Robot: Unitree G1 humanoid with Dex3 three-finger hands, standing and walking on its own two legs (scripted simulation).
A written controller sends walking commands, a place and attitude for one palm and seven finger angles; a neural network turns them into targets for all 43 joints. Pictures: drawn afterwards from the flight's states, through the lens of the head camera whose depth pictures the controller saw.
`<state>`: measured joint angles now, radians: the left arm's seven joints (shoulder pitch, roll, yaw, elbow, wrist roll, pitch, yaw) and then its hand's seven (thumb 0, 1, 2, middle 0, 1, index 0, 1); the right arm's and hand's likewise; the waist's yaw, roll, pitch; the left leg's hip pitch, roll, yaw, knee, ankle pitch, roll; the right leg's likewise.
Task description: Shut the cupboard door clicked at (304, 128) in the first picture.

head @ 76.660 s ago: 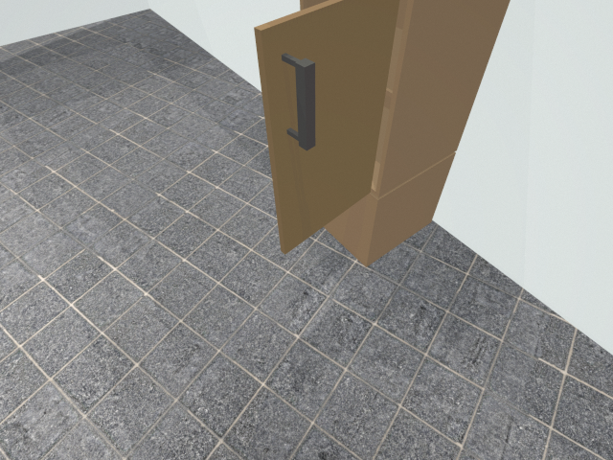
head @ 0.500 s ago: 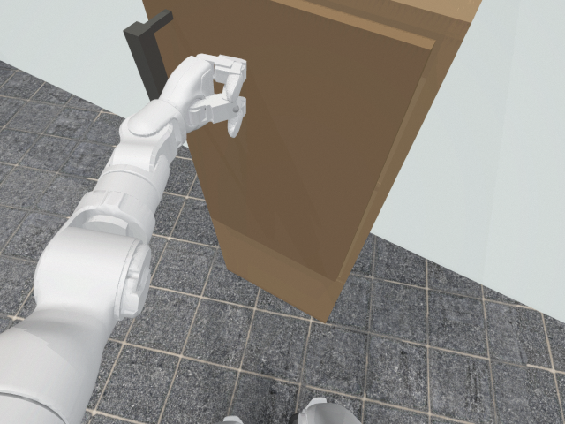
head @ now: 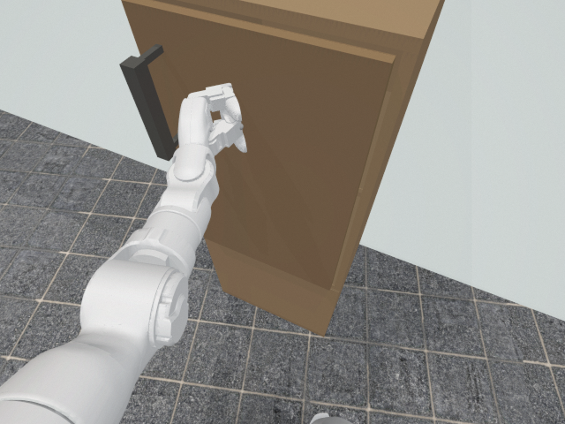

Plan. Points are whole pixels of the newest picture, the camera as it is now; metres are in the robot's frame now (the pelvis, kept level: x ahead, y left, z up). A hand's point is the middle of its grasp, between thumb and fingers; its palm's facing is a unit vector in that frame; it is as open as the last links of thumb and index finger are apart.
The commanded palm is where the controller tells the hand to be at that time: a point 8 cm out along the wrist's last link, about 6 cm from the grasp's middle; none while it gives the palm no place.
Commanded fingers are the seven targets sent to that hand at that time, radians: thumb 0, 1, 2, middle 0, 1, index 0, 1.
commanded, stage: pull the fist back off the door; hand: left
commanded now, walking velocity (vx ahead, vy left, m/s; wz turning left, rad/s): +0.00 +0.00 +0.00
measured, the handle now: (161, 106) +0.57 +0.14 +0.14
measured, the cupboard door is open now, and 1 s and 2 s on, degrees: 0 0 0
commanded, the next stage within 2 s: draw the hand back to the body in 0.36 s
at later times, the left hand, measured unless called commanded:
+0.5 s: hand (244, 155) +0.43 +0.01 +0.15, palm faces -0.10 -0.99 -0.01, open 3.1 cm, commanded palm +0.41 +0.07 +0.15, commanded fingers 0.00 0.90 0.90 -1.30 -1.50 -1.30 -1.50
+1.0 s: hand (157, 224) +0.32 +0.11 +0.17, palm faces -0.06 -1.00 -0.04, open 3.1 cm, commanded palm +0.29 +0.17 +0.17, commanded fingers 0.00 0.90 0.90 -1.11 -1.29 -1.11 -1.29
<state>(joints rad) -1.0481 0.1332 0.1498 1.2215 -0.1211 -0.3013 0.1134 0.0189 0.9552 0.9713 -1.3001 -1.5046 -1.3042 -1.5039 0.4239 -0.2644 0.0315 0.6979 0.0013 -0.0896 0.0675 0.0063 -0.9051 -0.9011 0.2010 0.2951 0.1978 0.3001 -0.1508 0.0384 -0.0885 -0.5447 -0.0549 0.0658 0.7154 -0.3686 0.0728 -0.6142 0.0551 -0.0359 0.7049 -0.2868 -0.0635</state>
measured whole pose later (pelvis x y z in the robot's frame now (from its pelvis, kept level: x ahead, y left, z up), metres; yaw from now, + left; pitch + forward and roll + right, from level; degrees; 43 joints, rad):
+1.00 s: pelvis +0.01 -0.01 +0.02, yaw +2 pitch -2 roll +0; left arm -0.12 0.18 0.00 0.02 -0.21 0.10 -0.07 0.02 0.90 0.90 -1.28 -1.48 -1.28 -1.48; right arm 0.19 -0.26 0.06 0.56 0.08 0.02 -0.04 0.01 -0.91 -0.90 0.20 0.29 0.19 0.30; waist 0.01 0.06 -0.05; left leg -0.17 -0.05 0.02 0.53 -0.32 0.05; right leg -0.22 0.07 -0.06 0.51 -0.25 -0.08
